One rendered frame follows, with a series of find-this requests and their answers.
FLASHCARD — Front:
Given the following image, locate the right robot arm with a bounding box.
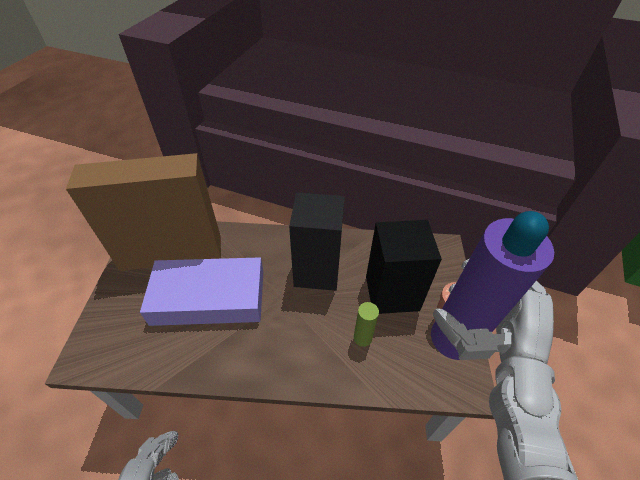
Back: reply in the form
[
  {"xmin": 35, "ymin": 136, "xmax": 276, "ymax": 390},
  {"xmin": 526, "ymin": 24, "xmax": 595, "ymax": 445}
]
[{"xmin": 489, "ymin": 356, "xmax": 578, "ymax": 480}]

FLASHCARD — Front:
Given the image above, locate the left robot hand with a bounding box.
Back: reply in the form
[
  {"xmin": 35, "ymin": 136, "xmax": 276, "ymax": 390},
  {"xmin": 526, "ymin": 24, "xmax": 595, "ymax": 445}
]
[{"xmin": 118, "ymin": 431, "xmax": 179, "ymax": 480}]

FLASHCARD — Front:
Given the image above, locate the right robot hand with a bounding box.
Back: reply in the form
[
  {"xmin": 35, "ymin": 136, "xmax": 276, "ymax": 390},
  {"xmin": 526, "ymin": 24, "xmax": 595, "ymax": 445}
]
[{"xmin": 433, "ymin": 259, "xmax": 554, "ymax": 364}]

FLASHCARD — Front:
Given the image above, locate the sofa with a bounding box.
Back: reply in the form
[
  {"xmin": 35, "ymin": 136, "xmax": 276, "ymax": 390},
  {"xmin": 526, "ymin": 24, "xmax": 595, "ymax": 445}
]
[{"xmin": 119, "ymin": 0, "xmax": 640, "ymax": 296}]

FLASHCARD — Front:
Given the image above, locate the coffee table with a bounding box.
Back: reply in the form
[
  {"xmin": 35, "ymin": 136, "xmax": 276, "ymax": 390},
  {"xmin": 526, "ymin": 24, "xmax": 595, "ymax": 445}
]
[{"xmin": 45, "ymin": 221, "xmax": 494, "ymax": 441}]

